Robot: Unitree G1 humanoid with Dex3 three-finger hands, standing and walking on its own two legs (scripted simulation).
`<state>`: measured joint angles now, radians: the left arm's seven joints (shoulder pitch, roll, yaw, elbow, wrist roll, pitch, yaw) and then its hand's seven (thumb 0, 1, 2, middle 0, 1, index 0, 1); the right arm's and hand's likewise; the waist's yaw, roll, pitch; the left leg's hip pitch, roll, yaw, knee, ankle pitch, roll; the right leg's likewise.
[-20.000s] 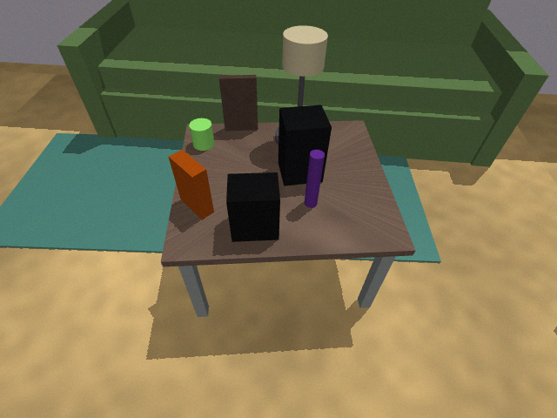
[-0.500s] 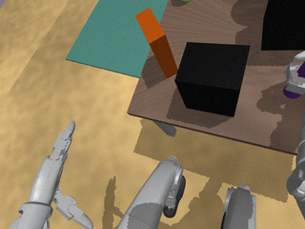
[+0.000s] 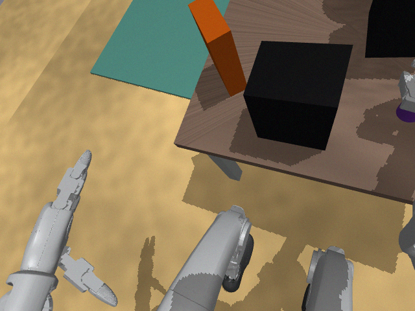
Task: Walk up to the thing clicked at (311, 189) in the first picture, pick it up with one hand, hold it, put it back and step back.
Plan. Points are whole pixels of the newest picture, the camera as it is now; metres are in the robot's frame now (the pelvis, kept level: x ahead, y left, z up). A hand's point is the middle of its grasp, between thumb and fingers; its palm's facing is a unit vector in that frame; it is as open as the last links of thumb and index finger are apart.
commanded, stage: open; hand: right
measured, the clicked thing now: out of the picture +0.56 -0.18 -0.02
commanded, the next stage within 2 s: withdraw in 0.44 s
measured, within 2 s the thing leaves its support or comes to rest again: neither
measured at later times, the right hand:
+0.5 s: hand out of the picture +0.57 -0.17 -0.04, palm faces +0.11 +0.99 +0.00, open 14.0 cm
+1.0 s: hand out of the picture +0.55 -0.23 +0.06, palm faces +0.16 +0.99 -0.03, open 17.2 cm
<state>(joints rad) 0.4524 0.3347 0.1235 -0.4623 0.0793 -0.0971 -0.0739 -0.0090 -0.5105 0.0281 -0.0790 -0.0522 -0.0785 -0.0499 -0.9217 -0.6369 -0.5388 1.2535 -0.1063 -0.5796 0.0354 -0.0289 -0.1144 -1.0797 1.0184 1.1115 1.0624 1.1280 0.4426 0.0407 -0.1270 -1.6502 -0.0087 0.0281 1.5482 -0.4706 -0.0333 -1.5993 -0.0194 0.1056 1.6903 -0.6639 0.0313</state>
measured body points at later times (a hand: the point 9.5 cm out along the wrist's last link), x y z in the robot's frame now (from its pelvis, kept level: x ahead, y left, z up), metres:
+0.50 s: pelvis +0.01 +0.00 +0.00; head +0.22 -0.08 +0.39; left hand +0.18 +0.26 +0.13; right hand +0.56 -0.23 -0.04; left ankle +0.11 +0.14 -0.52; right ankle +0.04 -0.13 -0.52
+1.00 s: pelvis +0.02 +0.00 +0.04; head +0.19 -0.06 +0.46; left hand +0.17 +0.26 +0.12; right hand +0.54 -0.28 +0.06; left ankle +0.11 +0.14 -0.52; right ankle +0.04 -0.13 -0.52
